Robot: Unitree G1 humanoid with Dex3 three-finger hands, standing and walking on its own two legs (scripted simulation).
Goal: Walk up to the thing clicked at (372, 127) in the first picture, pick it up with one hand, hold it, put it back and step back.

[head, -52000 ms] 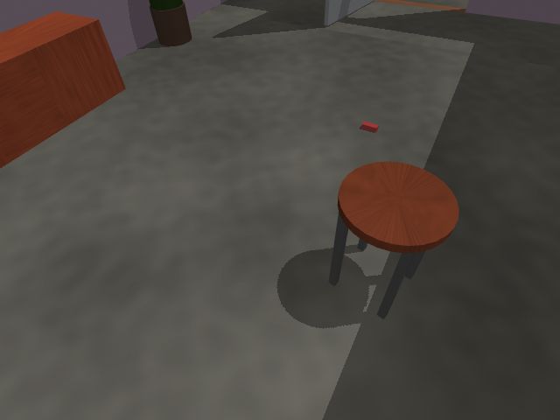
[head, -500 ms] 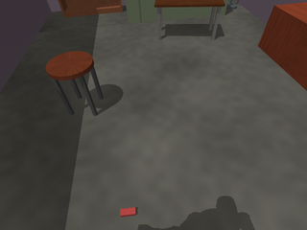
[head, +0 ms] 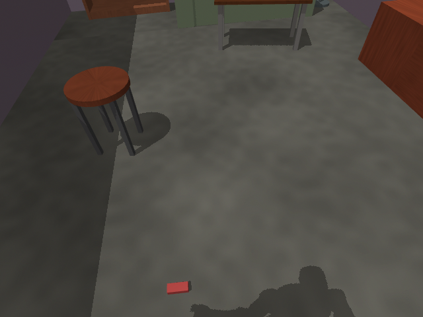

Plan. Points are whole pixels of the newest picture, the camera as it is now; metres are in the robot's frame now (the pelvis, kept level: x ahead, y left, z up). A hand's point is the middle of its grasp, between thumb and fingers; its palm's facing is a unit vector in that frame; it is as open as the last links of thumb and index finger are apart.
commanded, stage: walk up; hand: left
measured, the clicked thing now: (177, 287) +0.39 +0.21 -0.77
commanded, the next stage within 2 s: stand in 1.32 s
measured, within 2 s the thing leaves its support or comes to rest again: neither
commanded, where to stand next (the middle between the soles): +0.01 +0.03 m, yaw +0 degrees
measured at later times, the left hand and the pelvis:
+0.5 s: hand out of the picture +0.05 +0.27 -0.16, palm faces -0.03 -0.93 -0.37, open 7.4 cm; pelvis -0.03 +0.01 +0.00, yaw +0 degrees
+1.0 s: hand out of the picture +0.06 +0.27 -0.16, palm faces -0.03 -0.93 -0.37, open 7.4 cm; pelvis -0.02 +0.01 +0.00, yaw +0 degrees
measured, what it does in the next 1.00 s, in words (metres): stands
